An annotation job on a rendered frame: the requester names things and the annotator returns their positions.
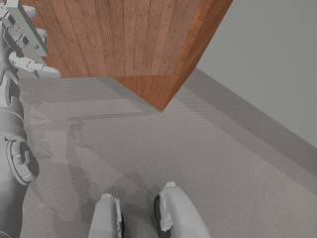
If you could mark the left robot hand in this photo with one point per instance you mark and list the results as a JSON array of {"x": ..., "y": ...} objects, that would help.
[{"x": 16, "y": 41}]

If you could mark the left robot thigh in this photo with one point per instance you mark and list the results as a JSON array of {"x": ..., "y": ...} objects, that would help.
[{"x": 106, "y": 218}]

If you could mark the robot right foot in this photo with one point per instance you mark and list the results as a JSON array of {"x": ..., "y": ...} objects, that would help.
[{"x": 165, "y": 233}]

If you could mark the robot left forearm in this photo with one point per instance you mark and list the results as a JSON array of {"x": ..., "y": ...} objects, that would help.
[{"x": 11, "y": 108}]

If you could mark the cupboard door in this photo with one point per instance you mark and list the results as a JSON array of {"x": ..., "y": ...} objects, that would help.
[{"x": 105, "y": 38}]

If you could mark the robot left upper arm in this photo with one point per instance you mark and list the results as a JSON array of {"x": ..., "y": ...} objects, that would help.
[{"x": 18, "y": 167}]

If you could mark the handle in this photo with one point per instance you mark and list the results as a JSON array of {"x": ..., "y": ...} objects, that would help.
[{"x": 19, "y": 14}]

